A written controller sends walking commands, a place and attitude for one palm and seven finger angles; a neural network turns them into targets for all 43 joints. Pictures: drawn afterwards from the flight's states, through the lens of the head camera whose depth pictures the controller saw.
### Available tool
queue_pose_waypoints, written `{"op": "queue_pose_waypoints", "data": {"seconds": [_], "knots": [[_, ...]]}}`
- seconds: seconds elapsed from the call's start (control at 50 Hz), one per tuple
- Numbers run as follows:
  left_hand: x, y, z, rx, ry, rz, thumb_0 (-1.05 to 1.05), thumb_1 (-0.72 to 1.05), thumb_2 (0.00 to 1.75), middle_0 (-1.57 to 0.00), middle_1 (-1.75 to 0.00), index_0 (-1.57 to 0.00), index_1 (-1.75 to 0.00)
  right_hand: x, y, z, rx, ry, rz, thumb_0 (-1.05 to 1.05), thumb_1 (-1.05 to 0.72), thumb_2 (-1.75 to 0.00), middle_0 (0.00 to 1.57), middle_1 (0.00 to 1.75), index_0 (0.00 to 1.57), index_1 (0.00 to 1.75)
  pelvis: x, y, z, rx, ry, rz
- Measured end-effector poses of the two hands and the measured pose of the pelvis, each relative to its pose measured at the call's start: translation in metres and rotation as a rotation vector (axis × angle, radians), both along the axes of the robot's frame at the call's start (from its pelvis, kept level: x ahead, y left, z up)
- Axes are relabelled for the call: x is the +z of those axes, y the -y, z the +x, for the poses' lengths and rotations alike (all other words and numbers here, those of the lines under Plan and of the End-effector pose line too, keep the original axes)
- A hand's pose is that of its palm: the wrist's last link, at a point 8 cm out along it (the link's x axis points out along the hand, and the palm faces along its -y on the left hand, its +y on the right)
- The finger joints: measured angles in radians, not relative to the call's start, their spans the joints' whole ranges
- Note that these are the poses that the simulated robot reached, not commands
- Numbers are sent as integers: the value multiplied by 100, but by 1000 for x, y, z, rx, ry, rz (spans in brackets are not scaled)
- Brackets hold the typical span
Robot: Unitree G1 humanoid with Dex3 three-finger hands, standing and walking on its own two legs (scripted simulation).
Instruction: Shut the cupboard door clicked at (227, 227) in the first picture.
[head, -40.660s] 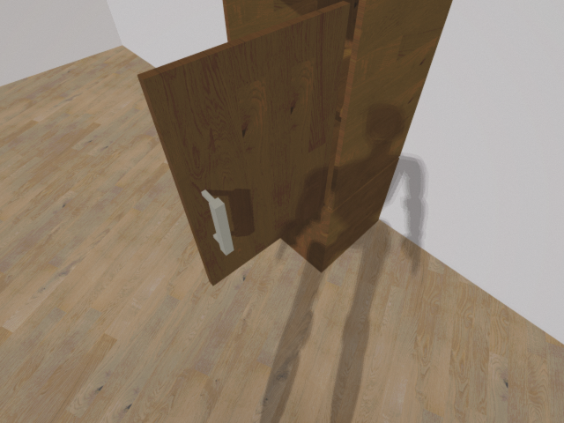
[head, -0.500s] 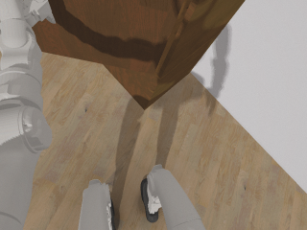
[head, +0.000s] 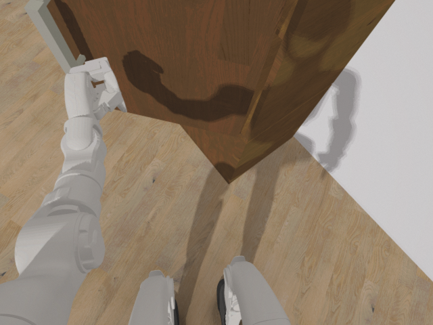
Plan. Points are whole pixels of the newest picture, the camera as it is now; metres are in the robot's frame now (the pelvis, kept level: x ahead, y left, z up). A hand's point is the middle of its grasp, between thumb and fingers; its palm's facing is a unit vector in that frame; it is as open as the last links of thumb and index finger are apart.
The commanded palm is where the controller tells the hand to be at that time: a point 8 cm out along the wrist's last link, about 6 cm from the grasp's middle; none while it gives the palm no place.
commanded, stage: pull the fist back off the door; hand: left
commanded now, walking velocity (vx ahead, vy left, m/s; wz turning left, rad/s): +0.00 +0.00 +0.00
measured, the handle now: (62, 38) +0.65 +0.23 +0.04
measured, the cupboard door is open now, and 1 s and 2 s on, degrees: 40 40 40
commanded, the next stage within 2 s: draw the hand back to the body in 0.16 s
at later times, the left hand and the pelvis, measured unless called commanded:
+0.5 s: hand (100, 108) +0.47 +0.14 +0.07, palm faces +0.06 -1.00 -0.05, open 3.2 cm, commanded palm +0.42 +0.20 +0.09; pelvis +0.00 +0.01 +0.02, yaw -1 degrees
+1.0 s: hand out of the picture +0.33 +0.20 +0.18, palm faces +0.17 -0.95 -0.24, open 3.2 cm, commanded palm +0.28 +0.25 +0.20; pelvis +0.03 +0.01 +0.11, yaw +1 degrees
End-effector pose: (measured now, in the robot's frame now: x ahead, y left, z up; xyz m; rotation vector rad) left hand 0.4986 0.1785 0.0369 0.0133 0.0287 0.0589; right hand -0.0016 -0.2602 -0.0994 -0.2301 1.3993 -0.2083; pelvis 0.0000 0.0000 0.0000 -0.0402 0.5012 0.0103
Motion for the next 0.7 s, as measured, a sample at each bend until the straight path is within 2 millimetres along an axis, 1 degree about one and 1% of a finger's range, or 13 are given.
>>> {"op": "queue_pose_waypoints", "data": {"seconds": [0.1,0.2,0.28,0.34,0.4,0.48,0.54,0.62,0.7], "knots": [[3,2,-17,-7,40,7,2,90,90,-130,-150,-130,-150,0,6,26,25,71,-21,1,-90,-90,20,29,20,30,1,-1,-1,2,18,3],[4,1,-25,-8,22,21,2,90,90,-130,-150,-130,-150,-2,2,44,45,122,-18,1,-90,-90,20,29,20,30,1,-2,-4,8,37,5],[6,0,-23,-3,28,20,2,90,90,-130,-150,-130,-150,-5,-3,47,54,137,-14,1,-90,-90,20,29,20,30,-1,-3,-7,14,35,3],[10,0,-19,-6,50,18,2,90,90,-130,-150,-130,-150,-8,-6,42,47,127,-6,1,-90,-90,20,29,20,30,-2,-4,-9,11,31,2],[19,-4,-24,-7,74,20,2,90,90,-130,-150,-130,-150,-7,-11,35,16,116,15,1,-90,-90,20,29,20,30,2,-5,-7,-2,39,6],[32,-14,-47,-7,42,34,2,90,90,-130,-150,-130,-150,4,-20,31,-26,112,56,1,-90,-90,20,29,20,30,19,-7,-1,-19,83,15],[45,-24,-70,10,21,31,2,90,90,-130,-150,-130,-150,18,-25,35,-32,131,72,1,-90,-90,20,29,20,30,35,-7,5,-21,126,20],[73,-34,-98,22,63,33,2,90,90,-130,-150,-130,-150,39,-25,52,-8,192,67,1,-90,-90,20,30,20,30,54,-6,12,-13,182,20],[94,-41,-119,4,86,38,2,90,90,-130,-150,-130,-150,57,-19,80,30,280,44,1,-90,-90,20,30,20,30,66,-6,16,1,233,20]]}}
